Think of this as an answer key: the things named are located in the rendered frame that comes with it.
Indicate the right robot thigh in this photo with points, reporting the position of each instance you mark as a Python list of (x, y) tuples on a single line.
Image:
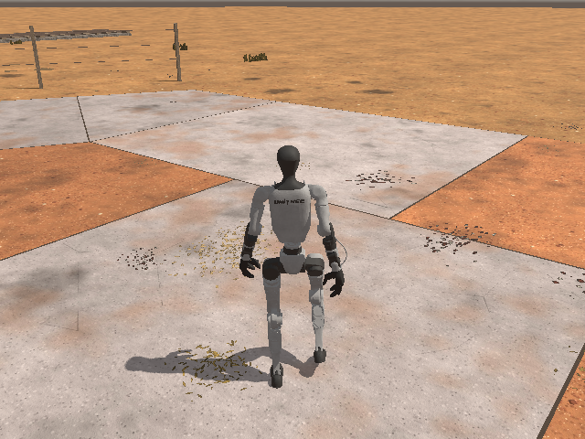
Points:
[(314, 265)]

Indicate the left robot hand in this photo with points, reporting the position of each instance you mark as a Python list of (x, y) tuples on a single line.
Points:
[(249, 264)]

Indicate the right robot hand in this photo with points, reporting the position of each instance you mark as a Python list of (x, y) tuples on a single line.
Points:
[(339, 282)]

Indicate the right robot forearm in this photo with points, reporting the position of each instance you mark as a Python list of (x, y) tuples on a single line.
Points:
[(331, 250)]

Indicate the left robot forearm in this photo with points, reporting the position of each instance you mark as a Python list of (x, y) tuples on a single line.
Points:
[(248, 245)]

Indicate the right robot upper arm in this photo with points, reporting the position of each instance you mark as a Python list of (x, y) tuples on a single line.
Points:
[(322, 209)]

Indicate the robot head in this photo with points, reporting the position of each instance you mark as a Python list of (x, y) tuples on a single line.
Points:
[(288, 158)]

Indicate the left robot upper arm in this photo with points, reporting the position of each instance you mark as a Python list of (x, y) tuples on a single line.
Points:
[(261, 195)]

